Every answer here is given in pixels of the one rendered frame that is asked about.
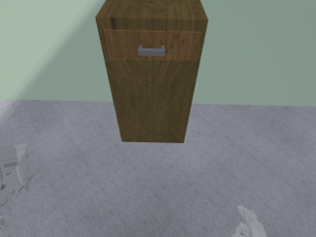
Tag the handle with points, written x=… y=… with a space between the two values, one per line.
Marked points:
x=151 y=51

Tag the cabinet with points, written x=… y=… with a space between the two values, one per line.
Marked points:
x=152 y=97

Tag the left robot hand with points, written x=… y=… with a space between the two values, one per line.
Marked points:
x=15 y=164

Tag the drawer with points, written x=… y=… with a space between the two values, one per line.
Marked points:
x=179 y=45

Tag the right robot hand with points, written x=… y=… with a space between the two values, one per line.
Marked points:
x=255 y=229

